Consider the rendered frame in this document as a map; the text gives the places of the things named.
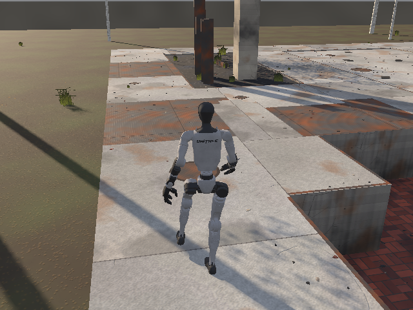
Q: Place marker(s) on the robot right forearm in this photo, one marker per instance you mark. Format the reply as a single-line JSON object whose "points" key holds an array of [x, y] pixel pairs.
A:
{"points": [[232, 165]]}

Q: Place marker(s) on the robot left upper arm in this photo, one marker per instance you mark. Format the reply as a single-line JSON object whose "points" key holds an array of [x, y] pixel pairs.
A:
{"points": [[182, 148]]}

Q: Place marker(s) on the robot right thigh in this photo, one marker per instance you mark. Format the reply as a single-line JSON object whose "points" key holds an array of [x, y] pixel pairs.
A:
{"points": [[218, 202]]}

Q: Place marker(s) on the robot left forearm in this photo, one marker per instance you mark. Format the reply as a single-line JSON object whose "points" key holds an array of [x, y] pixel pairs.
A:
{"points": [[175, 170]]}

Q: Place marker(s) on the robot left hand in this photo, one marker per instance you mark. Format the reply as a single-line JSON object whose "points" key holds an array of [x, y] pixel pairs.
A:
{"points": [[166, 194]]}

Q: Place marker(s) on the humanoid robot torso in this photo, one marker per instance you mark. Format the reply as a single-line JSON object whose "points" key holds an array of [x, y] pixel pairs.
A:
{"points": [[206, 155]]}

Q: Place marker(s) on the robot right hand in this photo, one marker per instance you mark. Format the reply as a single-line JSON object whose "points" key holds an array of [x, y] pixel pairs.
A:
{"points": [[225, 167]]}

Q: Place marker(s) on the robot right upper arm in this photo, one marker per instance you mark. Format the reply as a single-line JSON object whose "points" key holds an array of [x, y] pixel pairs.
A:
{"points": [[229, 145]]}

